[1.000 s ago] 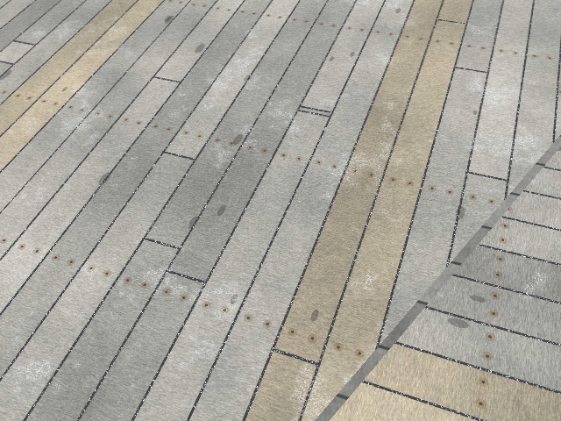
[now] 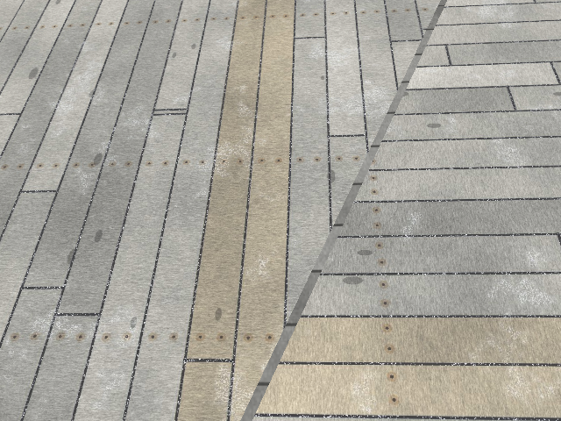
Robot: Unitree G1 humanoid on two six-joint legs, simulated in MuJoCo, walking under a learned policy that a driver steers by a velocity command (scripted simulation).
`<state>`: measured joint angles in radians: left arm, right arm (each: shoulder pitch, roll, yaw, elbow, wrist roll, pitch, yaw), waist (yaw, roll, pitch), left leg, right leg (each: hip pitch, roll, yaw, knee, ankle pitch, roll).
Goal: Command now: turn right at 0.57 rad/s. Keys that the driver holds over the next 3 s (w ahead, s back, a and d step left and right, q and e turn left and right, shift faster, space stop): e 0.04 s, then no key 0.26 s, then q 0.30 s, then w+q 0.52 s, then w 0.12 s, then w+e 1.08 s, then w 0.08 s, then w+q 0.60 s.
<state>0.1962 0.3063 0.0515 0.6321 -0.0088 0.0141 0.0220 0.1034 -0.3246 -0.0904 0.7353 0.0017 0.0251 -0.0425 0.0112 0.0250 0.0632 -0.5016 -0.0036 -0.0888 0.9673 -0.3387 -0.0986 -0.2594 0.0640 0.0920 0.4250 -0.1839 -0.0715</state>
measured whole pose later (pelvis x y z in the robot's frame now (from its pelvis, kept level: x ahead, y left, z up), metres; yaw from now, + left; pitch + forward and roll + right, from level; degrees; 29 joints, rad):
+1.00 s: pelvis +0.10 +0.11 -0.02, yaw +12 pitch +2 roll -1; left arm 0.30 0.34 0.07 0.72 -0.02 -0.06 0.00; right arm 0.22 -0.31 -0.05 0.63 0.02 -0.03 0.03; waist 0.03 -0.03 0.01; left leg -0.35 -0.02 0.03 0.65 -0.34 0.07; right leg -0.33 -0.07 0.01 1.01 -0.48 0.02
